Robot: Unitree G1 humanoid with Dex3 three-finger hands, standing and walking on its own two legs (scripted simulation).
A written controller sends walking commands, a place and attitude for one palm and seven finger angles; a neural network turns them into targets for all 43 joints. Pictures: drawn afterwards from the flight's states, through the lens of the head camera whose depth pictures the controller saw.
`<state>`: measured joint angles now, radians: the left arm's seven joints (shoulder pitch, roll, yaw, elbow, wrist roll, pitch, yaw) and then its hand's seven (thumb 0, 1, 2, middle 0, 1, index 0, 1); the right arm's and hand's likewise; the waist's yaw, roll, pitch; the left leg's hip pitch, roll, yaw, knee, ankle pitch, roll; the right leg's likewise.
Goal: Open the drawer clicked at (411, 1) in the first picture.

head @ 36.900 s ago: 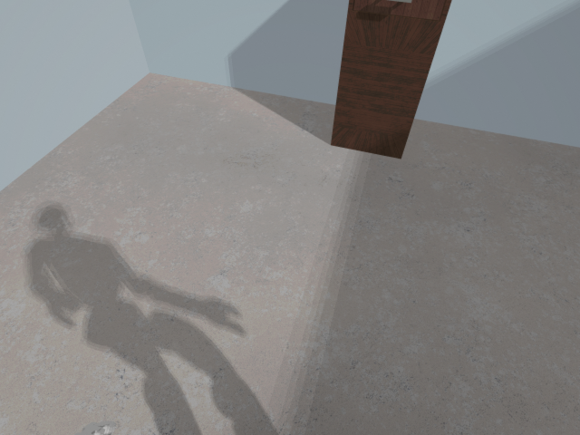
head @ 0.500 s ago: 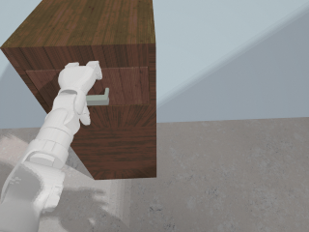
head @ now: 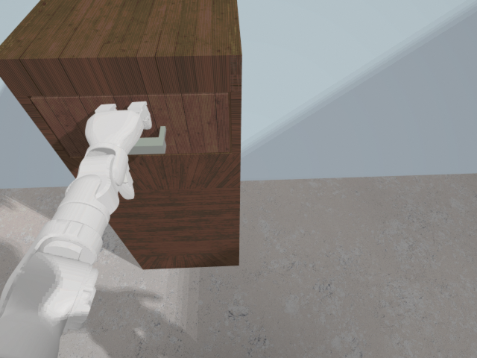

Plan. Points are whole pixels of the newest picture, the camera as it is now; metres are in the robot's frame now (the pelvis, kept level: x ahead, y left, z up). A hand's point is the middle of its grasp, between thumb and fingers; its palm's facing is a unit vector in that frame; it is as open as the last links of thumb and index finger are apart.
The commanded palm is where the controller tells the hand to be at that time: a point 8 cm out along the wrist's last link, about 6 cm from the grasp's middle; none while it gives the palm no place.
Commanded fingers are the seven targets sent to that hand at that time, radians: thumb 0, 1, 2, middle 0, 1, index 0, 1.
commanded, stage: lower the fingers behind the handle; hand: left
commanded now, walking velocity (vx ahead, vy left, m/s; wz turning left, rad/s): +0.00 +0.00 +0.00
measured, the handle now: (139, 138) +0.52 +0.19 +0.06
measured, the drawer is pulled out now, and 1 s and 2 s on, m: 0.00 0.00 0.00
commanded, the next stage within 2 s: lift the hand off the handle in 1.04 s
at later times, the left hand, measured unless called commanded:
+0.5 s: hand (131, 151) +0.47 +0.20 +0.07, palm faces +0.01 -0.02 -1.00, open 13.7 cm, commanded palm +0.46 +0.20 +0.10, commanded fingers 0.00 -0.50 0.30 -0.30 -1.20 -0.30 -1.20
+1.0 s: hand (131, 152) +0.47 +0.20 +0.06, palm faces +0.02 +0.00 -1.00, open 13.6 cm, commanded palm +0.46 +0.19 +0.09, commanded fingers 0.00 -0.50 0.30 -0.30 -1.20 -0.30 -1.20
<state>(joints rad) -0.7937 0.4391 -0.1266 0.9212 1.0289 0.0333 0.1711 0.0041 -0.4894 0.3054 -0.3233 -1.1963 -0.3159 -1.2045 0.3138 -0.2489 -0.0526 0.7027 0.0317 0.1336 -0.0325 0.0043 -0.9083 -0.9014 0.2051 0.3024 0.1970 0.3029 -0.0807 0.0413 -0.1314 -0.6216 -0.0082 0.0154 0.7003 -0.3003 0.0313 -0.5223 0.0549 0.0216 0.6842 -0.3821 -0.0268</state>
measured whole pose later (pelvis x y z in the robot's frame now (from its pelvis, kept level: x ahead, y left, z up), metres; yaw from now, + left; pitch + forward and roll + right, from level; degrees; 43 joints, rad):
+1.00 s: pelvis -0.05 +0.02 -0.03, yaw -1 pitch +17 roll -2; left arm -1.02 0.46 -0.16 1.12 1.07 0.10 0.24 0.00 -0.49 0.31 -0.31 -1.27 -0.33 -1.29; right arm 0.39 -0.24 -0.01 0.68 0.03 0.10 -0.05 0.00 -0.91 -0.90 0.21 0.30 0.20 0.30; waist -0.15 0.04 -0.14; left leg -0.87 0.00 0.02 0.86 -0.30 0.05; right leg -0.77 0.06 0.02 0.85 -0.38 0.00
